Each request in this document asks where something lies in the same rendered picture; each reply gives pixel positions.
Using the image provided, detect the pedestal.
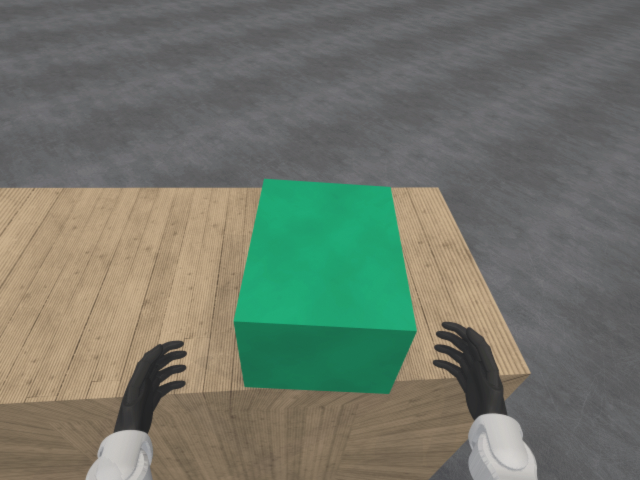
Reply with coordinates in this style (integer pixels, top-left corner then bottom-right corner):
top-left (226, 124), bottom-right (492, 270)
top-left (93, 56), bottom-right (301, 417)
top-left (0, 188), bottom-right (531, 480)

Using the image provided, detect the robot right forearm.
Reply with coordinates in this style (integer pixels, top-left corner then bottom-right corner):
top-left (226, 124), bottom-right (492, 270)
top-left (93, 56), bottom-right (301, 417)
top-left (468, 413), bottom-right (538, 480)

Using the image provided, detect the robot left hand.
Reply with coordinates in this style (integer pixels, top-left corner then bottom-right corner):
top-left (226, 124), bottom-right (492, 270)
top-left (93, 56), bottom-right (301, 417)
top-left (114, 341), bottom-right (187, 434)

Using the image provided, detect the robot right hand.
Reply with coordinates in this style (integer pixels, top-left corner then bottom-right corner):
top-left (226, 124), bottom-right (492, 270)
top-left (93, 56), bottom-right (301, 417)
top-left (433, 322), bottom-right (508, 421)

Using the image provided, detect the robot left forearm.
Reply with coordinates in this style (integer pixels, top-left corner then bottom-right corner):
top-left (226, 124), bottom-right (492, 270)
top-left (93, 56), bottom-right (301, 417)
top-left (86, 430), bottom-right (153, 480)

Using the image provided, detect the carton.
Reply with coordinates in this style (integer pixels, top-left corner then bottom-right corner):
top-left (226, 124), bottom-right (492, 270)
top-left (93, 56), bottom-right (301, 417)
top-left (234, 179), bottom-right (417, 394)

